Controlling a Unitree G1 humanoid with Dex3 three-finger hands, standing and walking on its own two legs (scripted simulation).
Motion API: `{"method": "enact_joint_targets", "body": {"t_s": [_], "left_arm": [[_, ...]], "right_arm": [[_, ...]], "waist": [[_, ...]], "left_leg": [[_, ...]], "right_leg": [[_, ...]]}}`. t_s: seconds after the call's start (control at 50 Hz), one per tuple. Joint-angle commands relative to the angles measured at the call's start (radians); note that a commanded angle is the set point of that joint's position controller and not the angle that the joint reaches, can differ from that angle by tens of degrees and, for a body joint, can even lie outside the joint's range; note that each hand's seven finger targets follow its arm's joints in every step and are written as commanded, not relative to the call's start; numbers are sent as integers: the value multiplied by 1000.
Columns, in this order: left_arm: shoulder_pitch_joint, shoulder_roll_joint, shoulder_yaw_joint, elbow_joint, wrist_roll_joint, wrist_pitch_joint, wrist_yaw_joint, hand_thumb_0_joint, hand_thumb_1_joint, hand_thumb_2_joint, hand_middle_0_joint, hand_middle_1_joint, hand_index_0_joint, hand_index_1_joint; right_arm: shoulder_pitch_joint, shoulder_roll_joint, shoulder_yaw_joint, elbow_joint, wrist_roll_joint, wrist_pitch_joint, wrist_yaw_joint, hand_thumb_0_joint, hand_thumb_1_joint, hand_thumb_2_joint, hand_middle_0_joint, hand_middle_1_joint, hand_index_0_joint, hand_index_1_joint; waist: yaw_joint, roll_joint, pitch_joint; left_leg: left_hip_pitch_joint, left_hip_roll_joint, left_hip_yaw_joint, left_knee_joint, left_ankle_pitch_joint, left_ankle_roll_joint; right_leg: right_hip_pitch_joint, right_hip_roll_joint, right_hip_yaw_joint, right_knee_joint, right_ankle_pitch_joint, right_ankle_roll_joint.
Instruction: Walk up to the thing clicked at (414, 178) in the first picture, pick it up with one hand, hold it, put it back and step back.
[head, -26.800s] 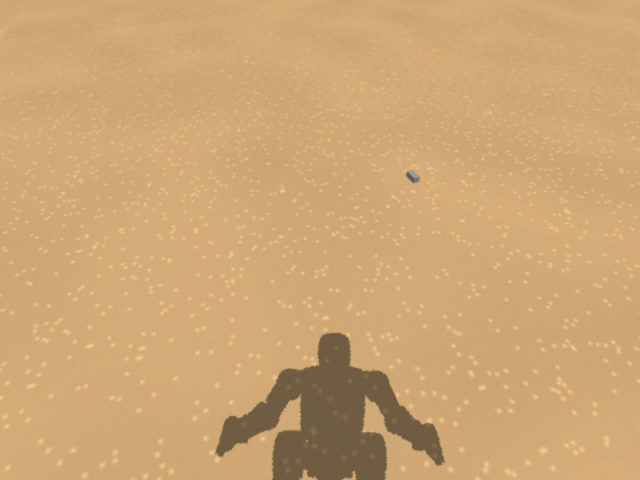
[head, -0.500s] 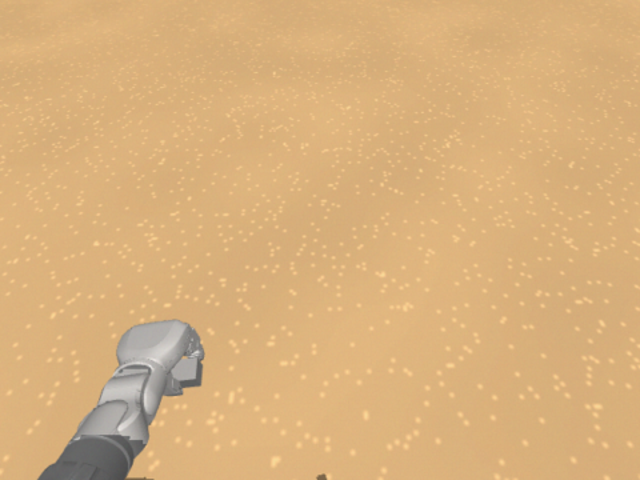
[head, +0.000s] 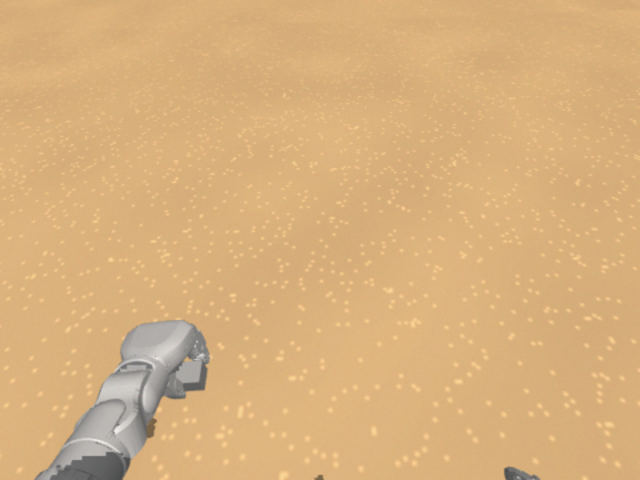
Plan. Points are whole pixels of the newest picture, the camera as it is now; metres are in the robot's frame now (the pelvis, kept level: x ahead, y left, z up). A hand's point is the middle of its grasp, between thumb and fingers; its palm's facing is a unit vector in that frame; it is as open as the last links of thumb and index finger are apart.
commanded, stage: hold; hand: left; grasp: from above
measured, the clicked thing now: (180, 376) +0.31 +0.23 -0.08
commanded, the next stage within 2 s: crouch in 1.30 s
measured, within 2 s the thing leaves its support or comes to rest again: neither
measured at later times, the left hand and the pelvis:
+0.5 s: hand (169, 381) +0.28 +0.22 -0.03, palm faces -0.42 -0.07 -0.90, open 6.2 cm; pelvis -0.01 -0.01 +0.01, yaw +0 degrees
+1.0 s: hand (168, 384) +0.28 +0.22 -0.02, palm faces -0.44 -0.07 -0.90, open 6.2 cm; pelvis -0.01 -0.01 +0.01, yaw +0 degrees
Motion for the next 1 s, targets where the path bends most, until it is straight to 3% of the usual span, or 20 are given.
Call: {"method": "enact_joint_targets", "body": {"t_s": [0.0, 0.28, 0.32, 0.38, 0.54, 0.64, 0.66, 0.7, 0.74, 0.88, 0.98], "left_arm": [[-298, 207, 94, -210, -11, -7, 25, 0, 890, 204, -1307, -31, -1296, -46], [-287, 212, 103, -240, -10, -18, 13, 0, 846, 165, -1278, -22, -1268, -35], [-282, 214, 105, -271, -12, -18, 12, 0, 841, 153, -1261, -34, -1258, -40], [-279, 208, 93, -272, -9, -12, 1, 0, 843, 148, -1260, -23, -1256, -30], [-238, 209, 101, -271, -18, -12, -22, 0, 828, 132, -1259, -12, -1254, -21], [-276, 205, 98, -328, -14, -11, -25, 0, 805, 126, -1231, -22, -1230, -26], [-270, 225, 115, -304, -10, -8, -25, 0, 807, 141, -1235, -21, -1232, -28], [-269, 203, 93, -313, -18, -9, -29, 0, 835, 146, -1253, -27, -1251, -33], [-260, 221, 113, -316, -18, -8, -30, 0, 837, 144, -1260, -19, -1256, -27], [-243, 197, 94, -323, -16, -14, -36, 0, 799, 136, -1218, -42, -1220, -43], [-263, 235, 127, -332, -10, -22, -23, 0, 819, 171, -1250, -45, -1245, -54]], "right_arm": [[-71, -134, -42, -135, 3, -44, -8, 0, -898, -901, 200, 300, 199, 300], [-103, -129, -34, -152, 8, -50, -15, 0, -903, -904, 199, 300, 199, 300], [-108, -129, -34, -150, 9, -51, -14, 0, -901, -903, 199, 300, 199, 300], [-111, -129, -33, -146, 9, -52, -16, 0, -901, -902, 199, 300, 199, 300], [-138, -126, -25, -161, 14, -49, -20, 0, -905, -905, 199, 300, 199, 300], [-132, -121, -26, -160, 15, -49, -21, 0, -903, -904, 199, 300, 199, 300], [-132, -123, -25, -155, 15, -48, -22, 0, -902, -904, 199, 300, 199, 300], [-140, -122, -23, -158, 15, -49, -22, 0, -901, -903, 199, 300, 199, 300], [-148, -122, -24, -163, 17, -47, -23, 0, -902, -904, 199, 300, 199, 300], [-141, -122, -23, -168, 18, -46, -23, 0, -902, -903, 199, 300, 199, 300], [-142, -119, -23, -166, 18, -43, -25, 0, -904, -905, 199, 300, 199, 300]], "waist": [[4, -26, -222], [4, -36, -187], [16, -25, -200], [6, -43, -207], [15, -47, -170], [13, -28, -197], [17, -32, -198], [13, -39, -177], [24, -28, -181], [16, -36, -177], [20, -23, -190]], "left_leg": [[121, -42, 16, -98, 210, 19], [143, -44, 20, -136, 155, 24], [155, -45, 22, -142, 158, 21], [168, -42, 23, -137, 193, 26], [170, -45, 26, -167, 160, 27], [198, -47, 32, -164, 197, 27], [195, -46, 30, -164, 201, 27], [194, -44, 30, -171, 186, 28], [196, -47, 31, -177, 184, 27], [200, -42, 25, -185, 180, 27], [208, -46, 28, -183, 189, 28]], "right_leg": [[94, 52, -37, -111, 161, -39], [100, 48, -31, -157, 103, -35], [114, 48, -31, -158, 103, -37], [122, 47, -32, -158, 143, -32], [134, 46, -34, -185, 104, -34], [139, 45, -32, -183, 146, -33], [144, 46, -33, -185, 146, -32], [136, 47, -34, -191, 134, -33], [142, 45, -34, -195, 126, -34], [142, 50, -37, -196, 123, -38], [156, 47, -33, -201, 130, -36]]}}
